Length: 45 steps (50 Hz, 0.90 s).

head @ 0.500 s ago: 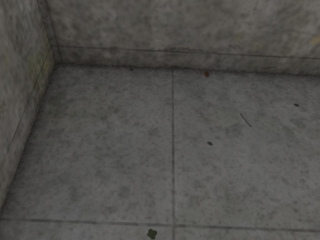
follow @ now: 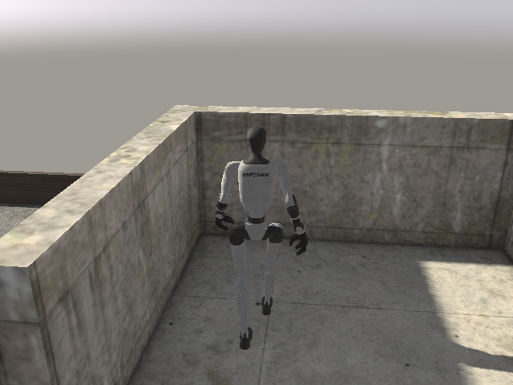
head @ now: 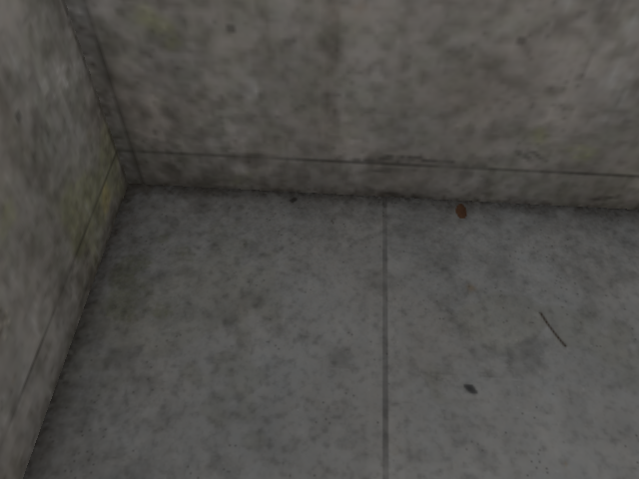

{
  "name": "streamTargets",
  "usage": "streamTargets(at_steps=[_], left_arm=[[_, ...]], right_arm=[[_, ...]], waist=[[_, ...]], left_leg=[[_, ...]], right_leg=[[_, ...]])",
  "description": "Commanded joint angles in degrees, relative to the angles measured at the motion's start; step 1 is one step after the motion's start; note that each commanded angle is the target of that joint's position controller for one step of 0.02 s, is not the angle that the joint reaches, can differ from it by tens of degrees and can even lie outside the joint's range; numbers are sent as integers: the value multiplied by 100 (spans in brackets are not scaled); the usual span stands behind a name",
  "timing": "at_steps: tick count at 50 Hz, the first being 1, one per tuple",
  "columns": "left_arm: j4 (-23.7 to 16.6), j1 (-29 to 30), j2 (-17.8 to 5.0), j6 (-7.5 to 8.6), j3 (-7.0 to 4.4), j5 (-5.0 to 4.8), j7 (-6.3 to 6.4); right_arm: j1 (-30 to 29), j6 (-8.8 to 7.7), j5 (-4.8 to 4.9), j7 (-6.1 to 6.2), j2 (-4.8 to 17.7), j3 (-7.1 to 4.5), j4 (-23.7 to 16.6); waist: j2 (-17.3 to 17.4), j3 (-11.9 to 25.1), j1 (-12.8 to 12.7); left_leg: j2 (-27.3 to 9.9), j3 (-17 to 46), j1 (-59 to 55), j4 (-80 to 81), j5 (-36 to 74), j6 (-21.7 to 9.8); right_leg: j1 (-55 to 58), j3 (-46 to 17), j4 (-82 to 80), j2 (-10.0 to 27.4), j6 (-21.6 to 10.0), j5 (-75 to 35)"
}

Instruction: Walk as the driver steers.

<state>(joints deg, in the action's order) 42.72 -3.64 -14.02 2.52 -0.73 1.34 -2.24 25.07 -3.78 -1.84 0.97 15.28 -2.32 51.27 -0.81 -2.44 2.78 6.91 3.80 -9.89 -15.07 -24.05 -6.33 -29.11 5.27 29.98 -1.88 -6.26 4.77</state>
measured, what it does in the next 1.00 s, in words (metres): walks ahead, turning right: left foot, then right foot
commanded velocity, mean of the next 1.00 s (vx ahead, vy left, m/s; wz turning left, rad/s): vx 0.34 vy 0.00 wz -0.32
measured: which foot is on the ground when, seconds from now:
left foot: down 0.00-0.00, up 0.02-0.52, down 0.54-1.00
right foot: down 0.00-0.54, up 0.56-0.94, down 0.96-1.00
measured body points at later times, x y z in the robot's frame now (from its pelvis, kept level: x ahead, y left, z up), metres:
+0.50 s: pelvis +0.29 -0.01 +0.01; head +0.32 -0.02 +0.46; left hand +0.32 +0.28 -0.11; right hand +0.46 -0.27 -0.07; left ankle +0.46 +0.08 -0.70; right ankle +0.14 -0.06 -0.72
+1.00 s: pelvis +0.43 -0.03 +0.02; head +0.44 -0.03 +0.47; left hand +0.64 +0.14 -0.11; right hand +0.36 -0.27 -0.12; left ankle +0.46 +0.07 -0.72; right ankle +0.41 -0.14 -0.72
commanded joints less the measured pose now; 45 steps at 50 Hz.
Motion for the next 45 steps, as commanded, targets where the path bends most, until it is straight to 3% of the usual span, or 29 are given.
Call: streamTargets(at_steps=[1,2,3,4,5,6,7,10,13,16,21,23,25,26,27,28,29,30,31,32,34,36,38,40,42,45], left_arm=[[361,-2471,-1166,89,-396,99,187],[408,-2513,-1716,59,-574,131,180],[373,-1984,-1299,12,-509,-143,96],[254,-1496,-1138,-1,-481,-160,88],[251,-1351,-910,2,-438,-102,84],[297,-1347,-819,23,-407,-90,113],[373,-1346,-723,47,-369,-104,138],[466,-1547,-909,135,-420,-138,147],[509,-1794,-999,117,-460,-145,164],[568,-2131,-1011,92,-493,-162,166],[581,-2510,-1048,36,-524,-61,229],[494,-2342,-1122,28,-551,-33,275],[403,-1976,-1249,33,-582,-31,290],[438,-1872,-1187,63,-566,-110,274],[293,-1942,-806,116,-459,-202,250],[218,-2814,-356,81,-370,-344,291],[440,-2898,-915,-11,-443,-102,377],[515,-2481,-928,-51,-468,-8,364],[482,-2020,-814,-61,-419,80,321],[454,-1802,-717,-106,-405,112,276],[510,-1845,-625,-241,-377,120,211],[551,-1825,-576,-314,-351,78,204],[531,-1523,-549,-360,-289,104,188],[514,-1277,-402,-382,-190,129,182],[560,-1039,-326,-374,-105,119,184],[657,-758,-449,-350,-57,69,247]], right_arm=[[-130,-52,-34,60,824,-134,-383],[470,-60,131,-47,365,-66,-494],[-9,-111,-61,-38,723,-85,-541],[-477,-170,-14,-75,771,-84,-696],[-734,-212,-12,-95,759,-52,-756],[-846,-172,-40,-111,700,-43,-801],[-794,-76,-92,-125,634,-16,-844],[-820,121,-135,-166,440,58,-902],[-1614,154,-115,-179,403,98,-1182],[-2264,145,-72,-199,360,134,-1373],[-2984,63,4,-216,399,172,-1644],[-2845,13,21,-204,506,147,-1659],[-1980,-52,5,-145,742,60,-1363],[-1260,-153,-20,-68,882,5,-1134],[-455,-235,-120,30,1233,-69,-1075],[-558,-135,-145,76,1682,-168,-1142],[-696,-30,31,37,1250,-151,-1101],[-941,-32,94,40,779,-25,-1092],[-1163,-76,38,18,524,39,-1077],[-1193,-112,47,29,432,84,-996],[-1095,-214,96,12,553,59,-770],[-1081,-302,140,-25,585,50,-627],[-1118,-311,181,-26,655,33,-502],[-1104,-294,188,-23,562,87,-364],[-1104,-263,139,-54,529,122,-249],[-910,-143,135,-67,702,61,-86]], waist=[[2,1445,-1267],[-1460,1805,-760],[-588,1501,-687],[-265,739,-543],[175,431,-480],[273,182,-352],[198,157,-190],[-20,190,-110],[-98,-48,-302],[-200,-4,-591],[-309,71,-874],[-381,100,-716],[-361,291,-293],[-99,632,104],[350,1408,339],[1663,2118,-95],[955,1897,-221],[445,1105,-251],[230,765,-221],[444,633,-245],[768,629,-354],[721,781,-459],[673,730,-450],[716,732,-462],[809,700,-428],[1006,595,-262]], left_leg=[[-1324,-431,1477,-4021,5497,80],[-40,-597,3872,-6335,561,464],[-211,117,4489,-6600,-87,328],[-553,196,4707,-6384,425,316],[-742,112,4594,-6064,648,330],[-873,95,4454,-5783,657,380],[-966,75,4213,-5497,654,473],[-1072,-129,4105,-4808,666,711],[-1152,-299,4435,-3842,1348,921],[-1068,-332,4521,-2953,2124,985],[-800,-314,4518,-2152,2175,901],[-719,-197,4030,-1739,1922,791],[-501,-213,2818,-1256,1582,579],[-634,-150,1860,-851,2175,397],[-1806,846,567,-837,2144,117],[-3359,3063,-649,-767,3664,-710],[-3269,3308,-174,-834,3957,-867],[-2935,2399,507,-761,4252,-747],[-2593,1629,972,-592,4662,-595],[-2343,1171,1189,-472,4995,-457],[-2088,674,1517,-359,5842,-438],[-2088,470,1550,-322,6215,-541],[-2101,312,1667,-212,5917,-589],[-2017,114,1825,-205,5721,-546],[-1848,-128,2131,-248,5605,-403],[-1756,-4,2237,-332,4719,-299]], right_leg=[[3289,-1221,-230,711,-639,693],[4720,-4423,-662,2168,-1720,760],[4372,-5012,-1302,2031,-1609,855],[3598,-4044,-1375,1918,-1502,782],[3024,-3541,-1497,1696,-1361,235],[2541,-3142,-1562,1458,-1233,-271],[2189,-2828,-1650,1234,-1115,-587],[1794,-2385,-1820,950,-1095,-919],[1629,-2266,-2022,747,-966,-678],[1954,-2241,-1856,605,-691,-884],[2657,-2544,-1298,717,-599,-1651],[2674,-2758,-1053,812,-474,-1743],[2465,-2734,-350,688,-221,-2557],[2302,-2412,647,335,-22,-2880],[1669,-2045,2028,28,161,-1521],[174,-1289,3495,-940,377,2791],[-130,-1286,4040,-501,357,2807],[-159,-1336,4002,-346,428,2421],[-100,-1237,3744,-210,487,2153],[-21,-1216,3476,-100,537,1995],[369,-1130,3293,-201,636,1798],[502,-1136,3048,-264,674,1689],[483,-1050,2662,-188,699,1488],[725,-950,1997,-59,748,1233],[1277,-754,1235,34,737,1003],[1753,-495,496,-7,642,829]])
